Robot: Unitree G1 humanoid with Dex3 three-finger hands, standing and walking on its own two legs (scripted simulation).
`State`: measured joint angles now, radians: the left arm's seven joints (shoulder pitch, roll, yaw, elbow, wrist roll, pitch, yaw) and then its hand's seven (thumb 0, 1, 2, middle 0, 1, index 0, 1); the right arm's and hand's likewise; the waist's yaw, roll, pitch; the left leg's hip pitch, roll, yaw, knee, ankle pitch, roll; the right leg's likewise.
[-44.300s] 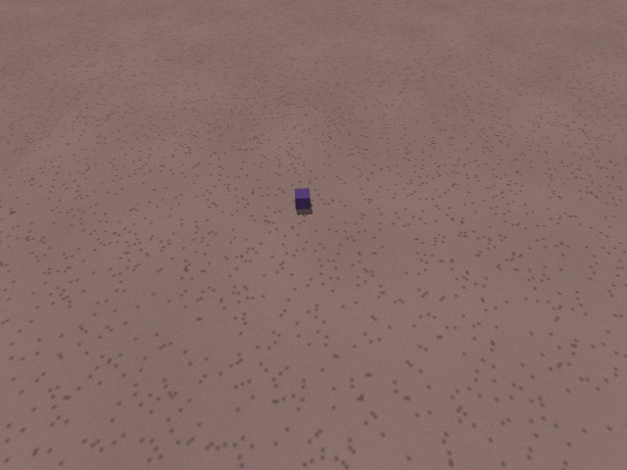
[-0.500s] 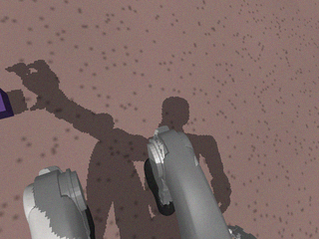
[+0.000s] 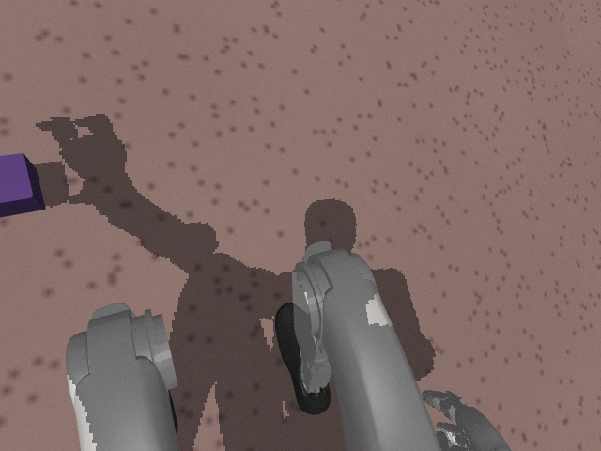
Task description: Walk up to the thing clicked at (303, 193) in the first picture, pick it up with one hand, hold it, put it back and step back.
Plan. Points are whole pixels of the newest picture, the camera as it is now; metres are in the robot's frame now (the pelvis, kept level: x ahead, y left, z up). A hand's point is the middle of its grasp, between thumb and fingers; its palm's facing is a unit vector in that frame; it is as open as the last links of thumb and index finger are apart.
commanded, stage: approach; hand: left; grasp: from above
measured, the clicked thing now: (7, 186) +0.52 +0.28 -0.30
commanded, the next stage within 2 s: close in in 0.32 s
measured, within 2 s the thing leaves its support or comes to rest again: neither
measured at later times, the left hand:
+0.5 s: hand out of the picture +0.51 +0.29 -0.17, palm faces -0.39 -0.06 -0.92, open 13.9 cm
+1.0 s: hand out of the picture +0.50 +0.29 -0.23, palm faces -0.47 -0.09 -0.88, open 14.1 cm
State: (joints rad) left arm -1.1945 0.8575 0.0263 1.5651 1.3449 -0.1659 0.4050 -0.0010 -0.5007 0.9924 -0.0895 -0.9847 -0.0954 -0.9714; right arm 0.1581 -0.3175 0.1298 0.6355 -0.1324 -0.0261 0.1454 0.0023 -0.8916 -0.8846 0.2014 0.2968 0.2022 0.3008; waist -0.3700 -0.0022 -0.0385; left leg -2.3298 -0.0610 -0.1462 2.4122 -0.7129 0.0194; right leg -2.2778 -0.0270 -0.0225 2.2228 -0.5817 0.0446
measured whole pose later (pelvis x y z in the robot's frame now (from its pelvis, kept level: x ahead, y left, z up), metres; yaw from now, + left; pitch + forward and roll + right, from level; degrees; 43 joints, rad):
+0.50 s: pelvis +0.00 +0.00 -0.01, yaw +0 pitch +35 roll -13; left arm -1.16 0.88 0.00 1.48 1.30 -0.23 0.34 0.00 -0.50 1.02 -0.09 -1.02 -0.09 -1.01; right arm 0.22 -0.31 0.14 0.65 -0.14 -0.03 0.15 0.00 -0.89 -0.88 0.20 0.30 0.20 0.30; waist -0.34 -0.02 -0.01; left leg -2.35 -0.06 -0.16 2.44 -0.70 0.02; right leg -2.29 -0.02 -0.03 2.24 -0.57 0.05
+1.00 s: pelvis -0.01 +0.00 -0.02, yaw -2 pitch +32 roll -13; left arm -1.17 0.99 0.09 1.61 1.34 -0.24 0.39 0.00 -0.50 0.99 -0.08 -0.98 -0.08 -0.97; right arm 0.23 -0.34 0.21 0.61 -0.18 -0.08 0.16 0.00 -0.88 -0.89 0.20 0.30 0.20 0.30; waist -0.40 -0.06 0.12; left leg -2.37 -0.05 -0.18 2.49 -0.69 0.01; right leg -2.31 0.00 -0.04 2.27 -0.54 0.06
